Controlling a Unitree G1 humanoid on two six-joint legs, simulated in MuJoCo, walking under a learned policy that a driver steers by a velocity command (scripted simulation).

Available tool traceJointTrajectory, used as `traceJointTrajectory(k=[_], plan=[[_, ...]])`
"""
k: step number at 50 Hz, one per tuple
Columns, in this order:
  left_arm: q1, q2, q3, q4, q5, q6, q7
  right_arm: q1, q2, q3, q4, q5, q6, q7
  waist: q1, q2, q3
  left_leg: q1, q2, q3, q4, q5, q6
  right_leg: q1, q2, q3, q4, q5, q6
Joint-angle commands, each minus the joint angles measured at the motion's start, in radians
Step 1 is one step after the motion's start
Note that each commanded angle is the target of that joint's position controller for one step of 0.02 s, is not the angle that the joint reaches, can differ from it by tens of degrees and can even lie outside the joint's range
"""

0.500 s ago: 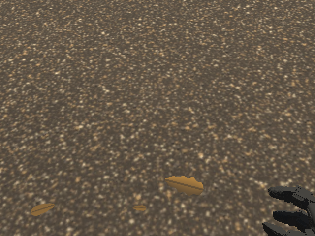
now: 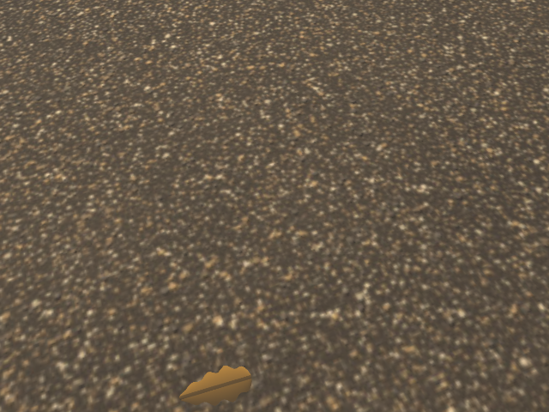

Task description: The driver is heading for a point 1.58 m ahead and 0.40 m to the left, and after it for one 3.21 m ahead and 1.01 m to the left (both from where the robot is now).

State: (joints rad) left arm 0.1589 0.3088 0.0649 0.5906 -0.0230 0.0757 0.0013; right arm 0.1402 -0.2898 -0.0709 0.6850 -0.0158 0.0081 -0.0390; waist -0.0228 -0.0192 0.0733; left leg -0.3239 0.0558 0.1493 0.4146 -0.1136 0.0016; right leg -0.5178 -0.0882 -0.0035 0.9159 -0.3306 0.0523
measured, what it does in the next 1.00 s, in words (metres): walks ahead, turning left: right foot, then left foot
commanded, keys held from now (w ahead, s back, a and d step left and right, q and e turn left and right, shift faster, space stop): q+shift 0.58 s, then w+q+shift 0.26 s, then w+e+shift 0.16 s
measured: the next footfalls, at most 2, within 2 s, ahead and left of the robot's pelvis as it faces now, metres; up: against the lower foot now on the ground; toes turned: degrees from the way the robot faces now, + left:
right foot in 0.08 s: +0.05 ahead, -0.14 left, +0.00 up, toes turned -6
left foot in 0.58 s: +0.03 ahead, +0.11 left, +0.00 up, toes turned +21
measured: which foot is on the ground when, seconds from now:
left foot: down 0.00-0.08, up 0.10-0.56, down 0.58-1.00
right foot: up 0.00-0.06, down 0.08-0.60, up 0.62-1.00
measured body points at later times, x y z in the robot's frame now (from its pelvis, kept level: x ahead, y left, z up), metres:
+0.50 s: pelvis +0.02 -0.03 +0.00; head +0.05 -0.02 +0.45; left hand +0.14 +0.26 -0.10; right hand +0.20 -0.28 -0.10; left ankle +0.00 +0.10 -0.70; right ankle +0.01 -0.13 -0.74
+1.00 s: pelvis +0.16 +0.06 +0.01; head +0.16 +0.09 +0.46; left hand +0.21 +0.39 -0.08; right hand +0.36 -0.16 -0.08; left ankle -0.01 +0.09 -0.74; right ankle +0.36 -0.01 -0.70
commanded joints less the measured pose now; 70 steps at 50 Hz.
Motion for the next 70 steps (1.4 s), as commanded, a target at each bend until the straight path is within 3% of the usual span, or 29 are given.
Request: traceJointTrajectory(k=[1, 3, 4, 5, 6, 7, 10, 12, 17, 23, 28, 29, 30, 31, 32, 33, 34, 36, 42, 49, 52, 55, 56, 57, 58, 59, 61, 65, 70], plan=[[0.026, 0.089, 0.035, -0.065, 0.007, -0.005, -0.010, -0.037, -0.178, -0.055, -0.052, 0.019, -0.018, 0.010, 0.015, 0.187, -0.193, 0.116, 0.250, -0.140, -0.104, 0.041, 0.182, 0.155, 0.027, -0.050, -0.166, 0.003, -0.042], [0.125, 0.072, 0.040, -0.020, 0.017, -0.008, -0.013, -0.015, -0.144, -0.041, -0.022, 0.043, -0.012, 0.016, 0.061, 0.140, -0.199, 0.043, 0.210, -0.107, 0.010, 0.033, 0.125, 0.344, 0.098, -0.071, -0.408, 0.088, -0.101], [0.177, 0.107, 0.049, -0.001, 0.019, -0.014, -0.007, 0.034, -0.088, -0.023, 0.000, 0.040, -0.009, 0.029, 0.059, 0.011, -0.177, -0.099, 0.141, -0.034, 0.158, -0.097, 0.042, 0.479, 0.025, 0.061, -0.524, 0.215, -0.150], [0.159, 0.195, 0.052, -0.027, 0.025, -0.018, 0.010, 0.053, -0.012, 0.010, -0.040, -0.021, -0.011, 0.049, 0.008, -0.317, -0.185, -0.361, 0.015, 0.031, 0.463, -0.552, -0.060, 0.594, -0.271, 0.393, -0.518, 0.576, -0.264], [0.140, 0.189, 0.047, -0.040, 0.069, -0.038, 0.007, -0.023, -0.083, -0.017, -0.051, -0.001, -0.012, 0.034, 0.081, -0.243, -0.227, -0.350, 0.014, -0.117, 0.605, -0.549, -0.064, 0.394, -0.352, 0.414, -0.582, 0.499, -0.391], [0.088, 0.120, 0.024, -0.024, 0.086, -0.059, 0.001, -0.040, -0.110, -0.024, -0.029, 0.029, -0.004, 0.026, 0.064, -0.159, -0.185, -0.281, 0.028, -0.165, 0.648, -0.458, -0.050, 0.320, -0.263, 0.295, -0.607, 0.382, -0.341], [-0.041, 0.053, 0.003, 0.006, 0.059, -0.092, 0.010, 0.080, -0.112, -0.038, 0.058, 0.031, 0.029, 0.010, 0.005, -0.159, -0.125, -0.232, -0.021, -0.212, 0.737, -0.262, -0.073, 0.264, -0.163, 0.078, -0.609, 0.366, -0.240], [-0.045, 0.059, 0.004, 0.007, 0.061, -0.089, 0.032, 0.066, -0.146, -0.054, 0.038, 0.043, 0.031, 0.005, 0.010, -0.137, -0.107, -0.282, -0.038, -0.199, 0.813, -0.233, -0.095, 0.309, -0.190, 0.053, -0.621, 0.393, -0.253], [-0.003, 0.068, 0.015, 0.032, 0.053, -0.067, 0.069, 0.008, -0.071, -0.028, -0.034, 0.037, 0.046, 0.020, 0.057, -0.101, -0.104, -0.363, 0.026, -0.168, 0.642, -0.228, -0.123, 0.472, -0.252, 0.027, -0.611, 0.363, -0.267], [-0.030, 0.118, 0.049, 0.043, 0.037, -0.065, 0.045, 0.005, -0.052, -0.021, -0.105, 0.036, 0.059, 0.060, 0.055, -0.103, -0.121, -0.221, 0.039, -0.078, 0.448, -0.279, -0.070, 0.447, -0.291, -0.070, -0.573, 0.511, -0.278], [-0.062, 0.132, 0.069, 0.063, -0.007, -0.071, 0.014, 0.054, -0.070, -0.044, -0.126, 0.045, 0.085, 0.075, -0.001, -0.100, -0.158, -0.020, -0.012, -0.014, 0.178, -0.168, 0.022, 0.431, -0.286, -0.173, -0.405, 0.548, -0.168], [-0.020, 0.110, 0.067, 0.090, -0.009, -0.071, 0.006, 0.119, -0.102, -0.062, -0.108, 0.041, 0.081, 0.060, -0.028, -0.036, -0.180, 0.115, -0.045, -0.040, 0.073, -0.033, 0.063, 0.364, -0.228, -0.223, -0.278, 0.503, -0.109], [-0.030, 0.073, 0.060, 0.075, 0.013, -0.074, 0.002, 0.232, -0.213, -0.103, -0.087, 0.049, 0.073, 0.037, -0.063, 0.158, -0.211, 0.336, 0.067, -0.266, 0.018, 0.195, 0.156, 0.119, -0.128, -0.277, -0.008, 0.160, -0.034], [-0.129, 0.015, 0.035, -0.032, 0.043, -0.094, 0.004, 0.304, -0.335, -0.123, -0.088, 0.043, 0.044, 0.041, -0.067, 0.382, -0.261, 0.505, 0.266, -0.771, -0.062, -0.109, 0.376, -0.281, 0.055, -0.156, 0.266, -0.363, 0.022], [-0.203, 0.064, 0.047, -0.031, 0.028, -0.115, -0.005, 0.324, -0.261, -0.100, -0.087, 0.041, 0.000, 0.059, -0.127, 0.190, -0.268, 0.506, 0.315, -0.862, -0.183, -0.538, 0.397, -0.405, 0.052, 0.058, 0.362, -0.322, -0.007], [-0.238, 0.091, 0.055, -0.042, -0.005, -0.137, -0.016, 0.287, -0.224, -0.081, -0.081, 0.046, -0.026, 0.060, -0.103, 0.162, -0.162, 0.433, 0.299, -0.829, -0.241, -0.750, 0.351, -0.449, 0.032, 0.087, 0.327, -0.219, -0.051], [-0.210, 0.112, 0.065, -0.022, -0.003, -0.154, -0.015, 0.213, -0.200, -0.068, -0.095, 0.052, -0.037, 0.055, -0.049, 0.114, -0.102, 0.354, 0.269, -0.779, -0.242, -0.713, 0.306, -0.425, 0.020, 0.088, 0.271, -0.132, -0.067], [-0.151, 0.122, 0.072, 0.011, 0.026, -0.175, -0.012, 0.132, -0.164, -0.046, -0.120, 0.047, -0.039, 0.035, 0.010, 0.141, -0.074, 0.247, 0.185, -0.643, -0.250, -0.578, 0.257, -0.310, 0.013, 0.089, 0.137, 0.034, -0.058], [-0.195, 0.061, 0.047, 0.028, 0.015, -0.198, -0.018, 0.219, -0.186, -0.046, -0.104, 0.041, -0.057, 0.006, -0.008, 0.154, -0.056, 0.151, 0.093, -0.542, -0.231, -0.350, 0.233, -0.160, 0.102, 0.071, -0.170, 0.261, 0.017], [-0.300, 0.062, 0.008, 0.002, -0.007, -0.209, -0.050, 0.306, -0.168, -0.027, -0.046, 0.049, -0.075, 0.025, -0.104, 0.203, 0.026, 0.272, 0.180, -0.467, -0.241, -0.251, 0.219, -0.178, 0.043, 0.005, -0.356, 0.286, -0.031], [-0.299, 0.078, 0.002, -0.018, -0.014, -0.212, -0.068, 0.332, -0.178, -0.029, -0.011, 0.041, -0.067, 0.027, -0.100, 0.197, 0.047, 0.425, 0.233, -0.424, -0.224, -0.053, 0.207, -0.261, 0.031, -0.027, -0.361, 0.194, -0.108], [-0.012, 0.132, 0.030, 0.047, -0.014, -0.200, -0.063, 0.240, -0.193, -0.025, -0.024, 0.015, -0.056, 0.019, 0.069, 0.167, -0.153, 0.353, 0.156, -0.224, 0.095, 0.725, 0.146, 0.179, 0.152, -0.134, -0.352, 0.195, -0.196], [0.246, 0.172, 0.051, 0.114, -0.014, -0.192, -0.056, 0.209, -0.182, -0.014, -0.049, 0.001, -0.060, 0.010, 0.181, 0.101, -0.291, 0.129, 0.116, -0.178, 0.388, 0.762, 0.114, 0.554, 0.137, -0.057, -0.285, 0.170, -0.228], [0.407, 0.272, 0.076, 0.140, -0.010, -0.187, -0.050, 0.249, -0.075, 0.019, -0.106, -0.006, -0.085, 0.014, 0.176, -0.213, -0.408, -0.277, -0.033, -0.161, 0.849, 0.224, 0.023, 0.891, -0.093, 0.471, -0.411, -0.299, -0.371], [0.426, 0.218, 0.055, 0.148, -0.015, -0.196, -0.057, 0.208, -0.058, 0.036, -0.119, 0.013, -0.125, 0.023, 0.169, -0.293, -0.414, -0.493, -0.121, -0.282, 0.987, -0.318, 0.022, 0.975, -0.198, 0.896, -0.655, -0.544, -0.403], [0.355, 0.166, 0.043, 0.133, 0.001, -0.192, -0.047, 0.103, -0.119, 0.025, -0.145, 0.059, -0.155, 0.039, 0.171, -0.193, -0.247, -0.630, -0.064, -0.307, 1.023, -0.266, 0.046, 0.911, -0.208, 0.834, -0.681, -0.485, -0.375], [0.296, 0.134, 0.031, 0.108, 0.021, -0.181, -0.041, 0.007, -0.099, 0.036, -0.153, 0.024, -0.188, 0.045, 0.125, 0.034, -0.116, -0.568, 0.001, -0.289, 0.887, -0.182, 0.064, 0.659, -0.137, 0.637, -0.677, -0.214, -0.351], [0.219, 0.074, 0.008, 0.087, 0.002, -0.173, -0.022, 0.032, -0.087, 0.029, -0.141, 0.000, -0.163, 0.050, 0.012, -0.022, 0.002, -0.436, 0.026, -0.257, 0.660, -0.123, 0.002, 0.375, -0.029, 0.471, -0.756, -0.027, -0.365], [0.286, 0.098, 0.016, 0.129, -0.013, -0.169, 0.012, -0.232, -0.017, 0.054, -0.220, -0.003, -0.177, 0.064, 0.089, -0.037, 0.060, -0.154, -0.078, -0.161, 0.218, 0.247, -0.057, 0.098, 0.066, 0.337, -0.787, 0.192, -0.295]])
Over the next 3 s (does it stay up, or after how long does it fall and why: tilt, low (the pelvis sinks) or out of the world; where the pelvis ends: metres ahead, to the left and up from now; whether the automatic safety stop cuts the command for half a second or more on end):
stays up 1.75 0.31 -0.02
